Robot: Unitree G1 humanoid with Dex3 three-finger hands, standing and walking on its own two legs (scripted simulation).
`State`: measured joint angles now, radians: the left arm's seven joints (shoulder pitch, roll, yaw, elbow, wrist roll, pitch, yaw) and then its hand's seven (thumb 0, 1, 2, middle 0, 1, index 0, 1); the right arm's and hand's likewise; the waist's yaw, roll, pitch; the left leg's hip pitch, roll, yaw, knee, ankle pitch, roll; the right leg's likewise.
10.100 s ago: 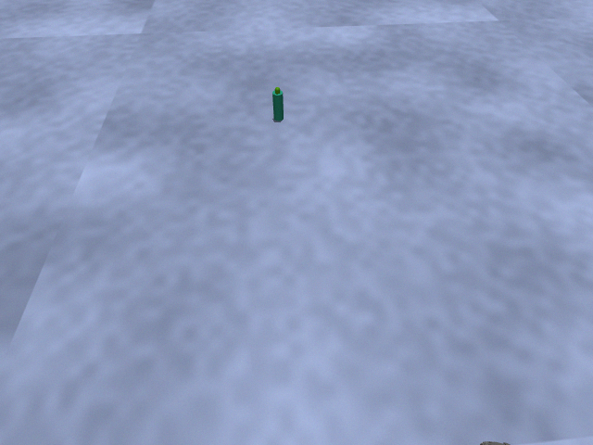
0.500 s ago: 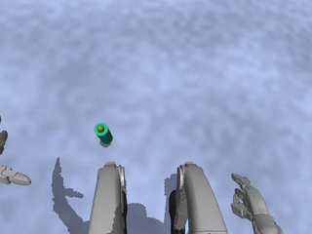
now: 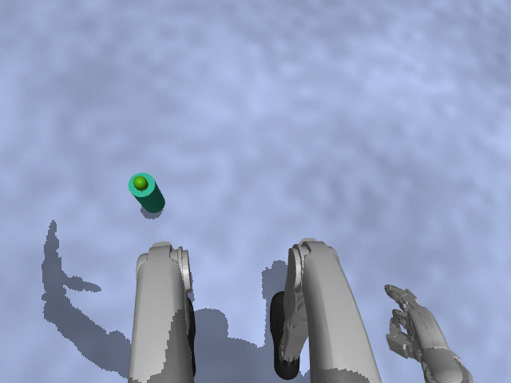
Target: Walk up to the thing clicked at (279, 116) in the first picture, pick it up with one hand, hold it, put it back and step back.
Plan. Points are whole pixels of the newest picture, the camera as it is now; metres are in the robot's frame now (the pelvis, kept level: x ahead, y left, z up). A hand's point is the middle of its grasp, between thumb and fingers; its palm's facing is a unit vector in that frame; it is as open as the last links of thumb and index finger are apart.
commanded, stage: go down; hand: left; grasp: from the side
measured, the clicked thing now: (147, 193) +0.46 +0.22 -0.36
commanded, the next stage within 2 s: approach in 1.24 s
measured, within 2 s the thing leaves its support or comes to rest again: neither
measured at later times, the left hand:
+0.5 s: hand out of the picture +0.37 +0.40 -0.05, palm faces +0.16 -0.98 -0.13, open 17.4 cm
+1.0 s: hand out of the picture +0.39 +0.41 -0.06, palm faces +0.16 -0.98 -0.11, open 17.4 cm
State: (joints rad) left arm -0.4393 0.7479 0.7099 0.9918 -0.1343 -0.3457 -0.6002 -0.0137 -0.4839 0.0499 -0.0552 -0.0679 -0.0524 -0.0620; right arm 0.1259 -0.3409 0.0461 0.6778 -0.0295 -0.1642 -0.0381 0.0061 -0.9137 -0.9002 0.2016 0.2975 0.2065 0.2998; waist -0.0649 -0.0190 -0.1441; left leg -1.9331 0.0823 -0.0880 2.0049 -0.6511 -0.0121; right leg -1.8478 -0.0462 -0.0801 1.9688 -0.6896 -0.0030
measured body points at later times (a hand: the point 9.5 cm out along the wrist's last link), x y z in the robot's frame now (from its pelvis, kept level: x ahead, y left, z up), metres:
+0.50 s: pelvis -0.01 +0.00 -0.05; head +0.19 +0.06 +0.35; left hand +0.36 +0.45 -0.04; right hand +0.14 -0.27 -0.16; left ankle +0.08 +0.13 -0.42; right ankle +0.08 -0.13 -0.42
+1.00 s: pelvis -0.01 +0.00 -0.07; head +0.20 +0.06 +0.33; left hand +0.37 +0.46 -0.05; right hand +0.13 -0.28 -0.17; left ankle +0.08 +0.13 -0.42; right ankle +0.08 -0.13 -0.42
